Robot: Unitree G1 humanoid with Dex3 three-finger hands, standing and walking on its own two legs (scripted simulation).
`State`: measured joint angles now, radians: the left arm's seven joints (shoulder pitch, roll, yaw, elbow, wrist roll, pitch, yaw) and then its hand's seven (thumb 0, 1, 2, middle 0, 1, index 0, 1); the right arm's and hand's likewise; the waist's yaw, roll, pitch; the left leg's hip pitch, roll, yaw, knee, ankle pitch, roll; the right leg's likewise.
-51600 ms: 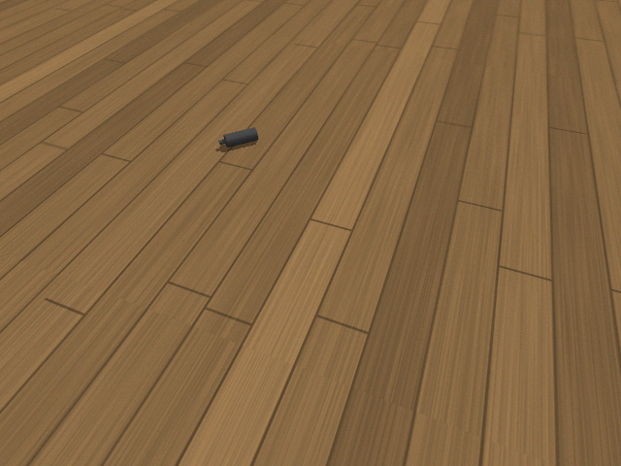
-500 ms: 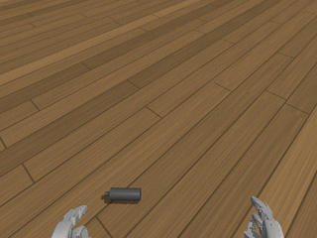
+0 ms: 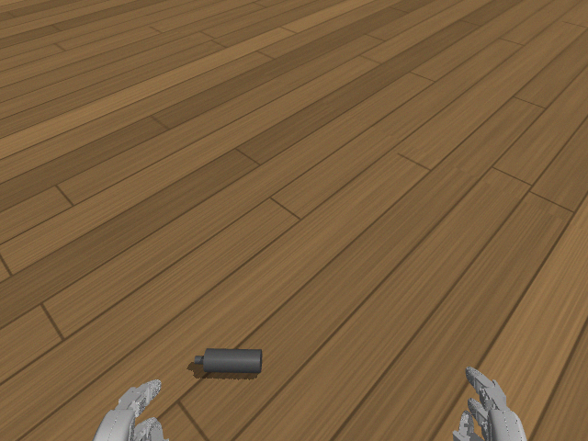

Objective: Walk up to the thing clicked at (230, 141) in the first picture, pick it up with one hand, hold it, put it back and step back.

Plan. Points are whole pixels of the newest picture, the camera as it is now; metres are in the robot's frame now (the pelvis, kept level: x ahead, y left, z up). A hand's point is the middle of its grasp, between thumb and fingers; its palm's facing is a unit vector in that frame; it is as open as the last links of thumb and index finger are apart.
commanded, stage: home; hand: left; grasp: from above
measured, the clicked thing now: (228, 360) +0.50 +0.23 -0.68
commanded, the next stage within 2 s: stand in 0.58 s
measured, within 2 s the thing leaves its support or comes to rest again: neither
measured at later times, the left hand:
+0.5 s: hand out of the picture +0.16 +0.17 -0.05, palm faces +0.05 -0.98 -0.21, open 7.4 cm
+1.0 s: hand out of the picture +0.10 +0.24 -0.10, palm faces +0.03 -0.94 -0.35, open 7.4 cm
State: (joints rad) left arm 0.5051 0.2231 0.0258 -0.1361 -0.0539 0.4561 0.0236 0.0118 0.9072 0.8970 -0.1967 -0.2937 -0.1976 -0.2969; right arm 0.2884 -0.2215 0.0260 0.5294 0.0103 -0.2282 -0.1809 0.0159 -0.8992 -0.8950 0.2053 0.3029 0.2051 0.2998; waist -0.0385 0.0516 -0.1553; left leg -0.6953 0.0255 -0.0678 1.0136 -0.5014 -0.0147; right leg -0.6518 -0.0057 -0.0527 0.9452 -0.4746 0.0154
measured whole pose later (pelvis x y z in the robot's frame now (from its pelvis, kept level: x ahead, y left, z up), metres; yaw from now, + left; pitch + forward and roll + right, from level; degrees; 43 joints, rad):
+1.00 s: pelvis +0.00 +0.00 +0.04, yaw +1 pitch +1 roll +0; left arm 0.22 0.29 0.04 0.74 0.05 0.05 0.04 0.01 0.91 0.90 -0.20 -0.30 -0.20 -0.30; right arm 0.19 -0.29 -0.05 0.88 -0.05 -0.03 -0.01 0.01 -0.90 -0.89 0.21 0.30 0.21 0.30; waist 0.02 0.00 0.04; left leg -0.37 -0.02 -0.03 0.73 -0.37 0.00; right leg -0.36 -0.05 -0.02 0.73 -0.38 0.03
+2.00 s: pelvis +0.00 -0.01 +0.07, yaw +2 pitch -3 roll +0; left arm 0.12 0.30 0.03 1.16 0.02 0.00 0.02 0.01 0.91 0.90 -0.20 -0.30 -0.20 -0.30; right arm 0.13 -0.32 -0.02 1.13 -0.02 0.00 -0.01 0.01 -0.90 -0.90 0.20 0.30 0.20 0.30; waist 0.01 0.02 0.08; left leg -0.12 0.01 -0.06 0.36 -0.19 -0.02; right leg -0.09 -0.03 -0.06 0.34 -0.20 0.01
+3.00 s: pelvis +0.01 -0.02 +0.07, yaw +2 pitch -2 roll +0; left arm 0.11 0.32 0.02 1.15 0.01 -0.01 0.01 0.01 0.91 0.90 -0.20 -0.30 -0.20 -0.30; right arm 0.12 -0.34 0.00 1.13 -0.01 0.00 -0.01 0.01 -0.90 -0.90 0.20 0.30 0.20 0.30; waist 0.00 0.02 0.06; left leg -0.11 0.01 -0.07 0.33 -0.18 -0.03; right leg -0.08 -0.02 -0.07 0.32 -0.19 0.00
